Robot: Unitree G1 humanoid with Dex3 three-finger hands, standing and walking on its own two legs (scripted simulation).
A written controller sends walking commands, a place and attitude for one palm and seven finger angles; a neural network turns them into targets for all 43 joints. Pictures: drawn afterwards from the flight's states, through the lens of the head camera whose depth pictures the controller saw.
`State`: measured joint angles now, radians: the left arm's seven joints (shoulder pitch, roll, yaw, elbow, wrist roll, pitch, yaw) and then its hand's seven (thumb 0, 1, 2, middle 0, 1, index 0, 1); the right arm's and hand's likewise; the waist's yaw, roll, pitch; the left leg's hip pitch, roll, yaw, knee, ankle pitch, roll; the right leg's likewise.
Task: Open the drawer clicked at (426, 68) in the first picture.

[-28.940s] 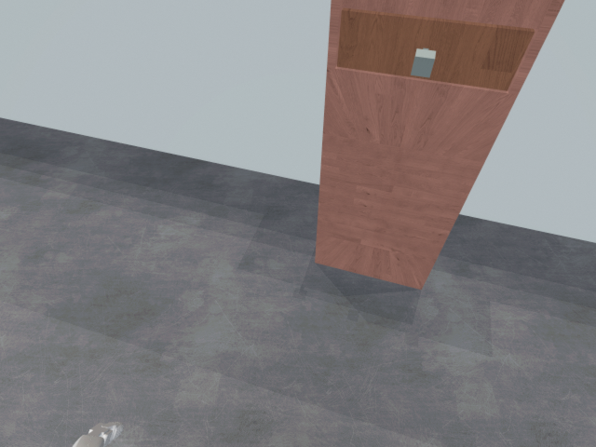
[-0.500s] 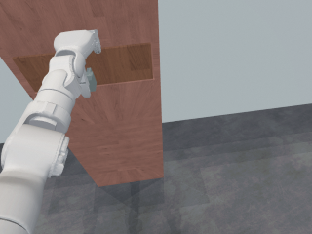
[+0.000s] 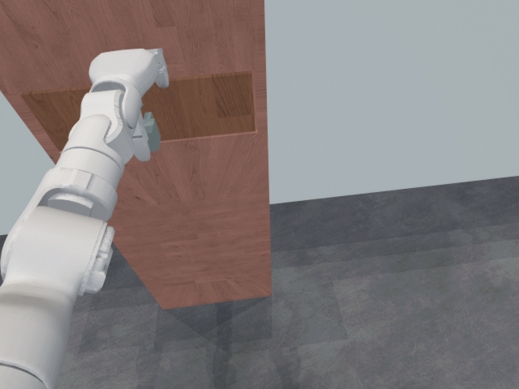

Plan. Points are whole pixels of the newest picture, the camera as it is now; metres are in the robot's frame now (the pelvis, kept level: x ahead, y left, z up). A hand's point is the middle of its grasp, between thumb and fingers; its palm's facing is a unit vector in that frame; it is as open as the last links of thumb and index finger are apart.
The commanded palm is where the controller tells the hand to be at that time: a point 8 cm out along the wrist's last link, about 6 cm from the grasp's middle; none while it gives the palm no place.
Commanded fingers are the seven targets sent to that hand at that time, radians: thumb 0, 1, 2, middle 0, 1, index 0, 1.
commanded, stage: re-aim the fingers above the handle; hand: left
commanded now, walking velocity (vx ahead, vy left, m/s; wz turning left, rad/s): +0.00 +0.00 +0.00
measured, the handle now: (146, 128) +0.53 +0.17 +0.14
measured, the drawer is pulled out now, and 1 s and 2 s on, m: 0.00 0.00 0.00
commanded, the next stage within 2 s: lower the fingers behind the handle in 1.64 s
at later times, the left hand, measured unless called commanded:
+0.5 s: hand (139, 105) +0.50 +0.16 +0.20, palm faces +0.03 -0.02 -1.00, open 13.4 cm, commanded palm +0.50 +0.21 +0.25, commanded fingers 0.00 -0.50 0.30 -0.30 -1.20 -0.30 -1.20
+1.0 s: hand (139, 105) +0.50 +0.16 +0.20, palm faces +0.05 -0.03 -1.00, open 13.4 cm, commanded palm +0.49 +0.21 +0.24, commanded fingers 0.00 -0.50 0.30 -0.30 -1.20 -0.30 -1.20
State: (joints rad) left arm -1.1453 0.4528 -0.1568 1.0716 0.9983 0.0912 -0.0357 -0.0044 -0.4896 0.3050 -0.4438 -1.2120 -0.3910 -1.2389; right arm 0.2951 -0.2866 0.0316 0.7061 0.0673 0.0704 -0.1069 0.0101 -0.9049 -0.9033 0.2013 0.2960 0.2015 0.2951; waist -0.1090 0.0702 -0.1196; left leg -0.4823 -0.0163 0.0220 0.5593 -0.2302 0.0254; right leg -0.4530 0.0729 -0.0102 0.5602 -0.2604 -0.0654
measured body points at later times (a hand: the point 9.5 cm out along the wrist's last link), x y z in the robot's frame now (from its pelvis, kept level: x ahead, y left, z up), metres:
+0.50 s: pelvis +0.00 +0.00 +0.00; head +0.02 -0.02 +0.45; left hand +0.49 +0.15 +0.26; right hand +0.06 -0.27 -0.13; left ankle +0.03 +0.11 -0.73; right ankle +0.01 -0.07 -0.73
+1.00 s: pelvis +0.01 +0.01 +0.00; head +0.02 -0.02 +0.45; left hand +0.49 +0.15 +0.26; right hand +0.08 -0.26 -0.13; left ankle +0.03 +0.11 -0.73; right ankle +0.01 -0.07 -0.73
